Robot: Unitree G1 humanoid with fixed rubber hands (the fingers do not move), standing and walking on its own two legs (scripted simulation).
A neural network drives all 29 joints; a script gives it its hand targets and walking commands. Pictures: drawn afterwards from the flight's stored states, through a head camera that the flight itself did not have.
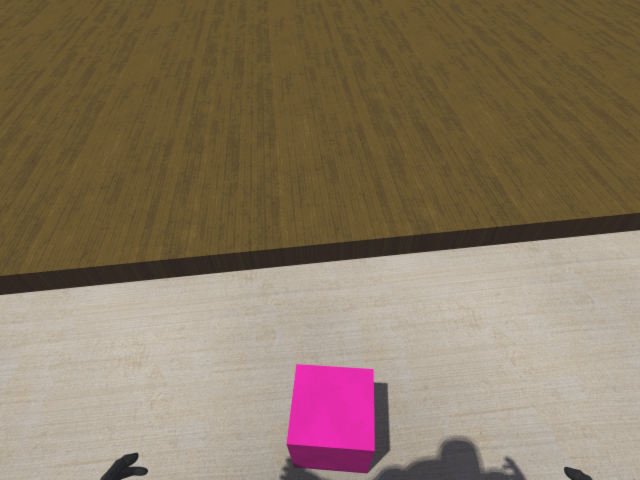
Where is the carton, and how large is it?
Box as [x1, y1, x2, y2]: [287, 364, 374, 472]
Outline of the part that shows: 296,364 287,436 287,446 294,466 367,472 374,451 373,369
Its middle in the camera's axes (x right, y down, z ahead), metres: +0.03 +0.49 +1.07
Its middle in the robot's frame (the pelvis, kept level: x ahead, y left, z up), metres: +0.39 +0.02 -0.66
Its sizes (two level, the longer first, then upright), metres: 0.210 0.200 0.250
